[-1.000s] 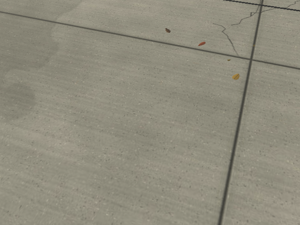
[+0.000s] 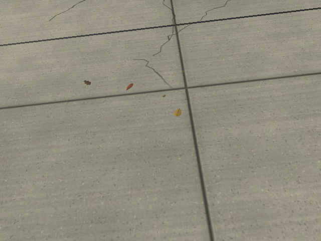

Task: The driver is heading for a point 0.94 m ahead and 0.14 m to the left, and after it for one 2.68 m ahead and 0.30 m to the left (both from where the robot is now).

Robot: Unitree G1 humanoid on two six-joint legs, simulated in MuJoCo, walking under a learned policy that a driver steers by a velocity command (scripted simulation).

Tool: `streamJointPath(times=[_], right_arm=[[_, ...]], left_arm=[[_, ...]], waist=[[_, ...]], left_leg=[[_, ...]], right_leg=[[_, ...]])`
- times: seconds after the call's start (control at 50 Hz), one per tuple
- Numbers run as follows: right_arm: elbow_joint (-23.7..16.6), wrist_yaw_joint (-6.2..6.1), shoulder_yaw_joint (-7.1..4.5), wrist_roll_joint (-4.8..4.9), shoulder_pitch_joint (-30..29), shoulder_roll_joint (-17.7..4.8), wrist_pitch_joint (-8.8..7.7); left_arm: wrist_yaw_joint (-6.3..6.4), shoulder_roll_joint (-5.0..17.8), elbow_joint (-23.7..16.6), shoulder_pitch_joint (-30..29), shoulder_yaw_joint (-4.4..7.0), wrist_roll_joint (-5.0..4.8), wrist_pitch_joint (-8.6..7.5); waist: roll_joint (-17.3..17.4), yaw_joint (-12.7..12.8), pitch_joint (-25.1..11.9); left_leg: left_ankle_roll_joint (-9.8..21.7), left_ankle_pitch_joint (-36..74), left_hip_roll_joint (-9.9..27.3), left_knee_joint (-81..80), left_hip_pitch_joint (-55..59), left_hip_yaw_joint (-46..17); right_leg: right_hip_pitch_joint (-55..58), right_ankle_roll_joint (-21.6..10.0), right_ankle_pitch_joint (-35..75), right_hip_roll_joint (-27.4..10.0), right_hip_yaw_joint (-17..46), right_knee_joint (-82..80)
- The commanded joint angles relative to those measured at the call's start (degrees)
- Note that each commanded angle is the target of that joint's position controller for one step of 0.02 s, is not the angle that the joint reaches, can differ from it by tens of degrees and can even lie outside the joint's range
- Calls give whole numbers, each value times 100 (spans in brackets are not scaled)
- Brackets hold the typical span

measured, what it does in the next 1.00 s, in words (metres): walks ahead: left foot, then right foot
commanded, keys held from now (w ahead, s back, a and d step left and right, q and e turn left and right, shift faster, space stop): w+e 0.02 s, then w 0.60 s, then w+q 0.38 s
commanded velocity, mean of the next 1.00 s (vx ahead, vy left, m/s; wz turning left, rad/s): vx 0.46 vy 0.00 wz -0.03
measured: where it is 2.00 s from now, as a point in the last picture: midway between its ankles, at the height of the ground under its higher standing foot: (156, 129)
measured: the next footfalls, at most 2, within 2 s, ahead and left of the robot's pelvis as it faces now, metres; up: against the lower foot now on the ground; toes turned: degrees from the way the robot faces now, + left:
left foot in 0.24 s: +0.21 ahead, +0.15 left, +0.00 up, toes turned -6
right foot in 0.72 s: +0.52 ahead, -0.12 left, +0.00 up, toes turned -6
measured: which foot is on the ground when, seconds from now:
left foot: up 0.00-0.22, down 0.24-0.74, up 0.76-1.00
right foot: down 0.00-0.26, up 0.28-0.70, down 0.72-1.00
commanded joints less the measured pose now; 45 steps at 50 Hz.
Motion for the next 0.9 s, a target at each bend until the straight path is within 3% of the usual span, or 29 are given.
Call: streamJointPath(times=[0.02,0.1,0.16,0.2,0.22,0.24,0.26,0.28,0.3,0.32,0.34,0.38,0.42,0.46,0.52,0.58,0.64,0.68,0.7,0.72,0.74,0.76,0.78,0.8,0.82,0.84,0.9], right_arm=[[-475,60,13,35,-786,-207,-194],[-524,160,123,73,-957,-176,-291],[-529,218,144,114,-877,-334,-386],[-420,230,126,105,-491,-434,-446],[-279,213,88,76,-101,-503,-463],[-121,178,16,35,547,-679,-485],[38,158,-64,-30,1462,-1049,-488],[267,224,-197,-46,1913,-1525,-438],[214,266,-36,78,1700,-892,-455],[138,251,60,72,1430,-553,-442],[52,241,118,17,1174,-428,-416],[15,206,207,-48,1019,-250,-370],[76,177,213,-15,1126,-302,-359],[139,125,190,20,1253,-461,-339],[189,68,195,49,1401,-562,-290],[315,42,204,94,1804,-614,-251],[420,15,190,129,1985,-641,-162],[405,-8,149,124,1927,-776,-98],[369,-11,158,111,1811,-782,-60],[264,-11,220,42,1739,-657,-50],[96,21,416,-42,2334,36,-120],[229,63,466,86,2570,84,-215],[109,79,269,263,2029,-567,-257],[-39,69,249,298,1564,-603,-266],[-67,45,242,228,1383,-498,-234],[-27,20,199,164,1458,-423,-151],[-19,6,229,159,1655,-41,91]], left_arm=[[41,1135,-302,-26,287,-35,-108],[-1,1128,-190,137,291,-58,-96],[-58,1100,-137,191,274,-41,-86],[-83,1034,-133,112,245,-48,-61],[-85,923,-139,103,203,-36,-49],[-86,732,-184,20,131,3,-63],[-79,398,-328,-96,17,90,-85],[-60,304,-549,269,-3,-63,-205],[-44,895,-429,117,123,-157,-274],[-79,1003,-430,-205,153,-188,-311],[-95,882,-407,-317,127,-131,-323],[-150,747,-518,-593,131,-27,-343],[-189,532,-590,-695,83,1,-324],[-195,403,-758,-1038,29,32,-310],[-258,200,-939,-1598,-74,7,-336],[-348,203,-1093,-2128,-101,-45,-360],[-424,357,-1229,-2345,-57,-56,-377],[-418,618,-1166,-1916,58,-30,-386],[-383,826,-963,-1177,175,-26,-383],[-317,1091,-715,-174,293,8,-363],[-257,1693,-605,546,425,164,-328],[-284,1339,-537,643,324,103,-301],[-275,953,-570,226,197,70,-298],[-256,778,-598,-202,137,52,-307],[-275,614,-564,-561,85,73,-340],[-294,470,-553,-828,50,106,-401],[-323,455,-408,-1117,85,124,-533]], waist=[[-1011,101,146],[-978,301,247],[-1000,310,278],[-1038,74,227],[-1002,-112,83],[-851,-422,-269],[142,-760,-872],[1986,-550,-1087],[1112,-622,-508],[772,-597,-20],[455,-474,83],[424,-370,236],[523,-349,221],[381,-390,286],[345,-518,343],[309,-686,463],[302,-566,516],[411,-202,186],[400,233,-265],[317,688,-962],[-936,559,-2031],[-1686,517,-2739],[-1125,529,-1634],[-885,396,-856],[-598,195,-379],[-692,-20,-159],[-653,-318,121]], left_leg=[[-138,275,-48,-805,-527,-66],[-157,232,-1,-1462,-37,49],[29,15,17,-1734,381,115],[220,-12,-18,-2055,941,239],[325,-9,-70,-2188,1506,302],[536,-80,190,-2158,2464,-8],[883,-265,1191,-2292,3613,-1133],[1689,-1605,2088,-3013,4739,-3579],[1681,-2440,2067,-3172,4503,-3654],[1469,-2180,1818,-3173,4116,-2877],[1353,-1667,1558,-3251,3777,-2327],[1311,-589,1301,-3433,3231,-1658],[1361,369,1185,-3548,3031,-1231],[1410,1153,1148,-3635,2939,-890],[1271,1472,891,-3733,2644,-333],[1249,1314,977,-3824,2675,-234],[1144,1824,1271,-3522,3272,-295],[1032,3202,1315,-2855,3498,-340],[914,3830,1131,-2014,3315,-213],[738,3194,851,-756,2460,-115],[404,561,57,1517,381,198],[348,-2605,-334,2677,-439,-401],[411,-2393,28,3069,-947,-545],[443,-1873,311,2934,-1031,-340],[420,-1488,504,2627,-839,-274],[404,-1202,676,2355,-522,-318],[305,-818,791,2135,-154,-313]], right_leg=[[440,-793,-1040,-1075,1352,-899],[286,-850,-925,-1148,1334,-732],[318,-856,-817,-1256,1533,-549],[287,-783,-445,-1219,1555,-258],[176,-697,-117,-1066,1480,37],[-201,-531,336,-782,1227,797],[-980,-246,-213,-257,561,2653],[-2856,65,-2144,465,139,4169],[-3593,65,-2103,149,521,4941],[-3820,-13,-1557,-84,493,5065],[-3690,-1,-1084,-333,239,4951],[-3411,71,-539,-630,20,4495],[-3282,201,-352,-685,-203,4148],[-3358,344,-56,-687,-366,3524],[-2853,379,905,-531,-599,2230],[-2426,323,1522,-321,-731,1482],[-2394,118,1273,-265,-581,1130],[-1660,-44,832,-65,-642,1059],[-613,-195,855,57,-753,940],[1042,-408,932,-322,-442,1148],[3411,-1081,435,-1944,1687,1207],[3673,-1505,-483,-2588,3563,259],[2820,-1187,-935,-2332,2872,14],[1916,-980,-792,-2098,2014,-169],[1087,-866,-420,-1865,1425,-427],[537,-764,-107,-1661,912,-651],[-229,-789,415,-1538,76,-1148]])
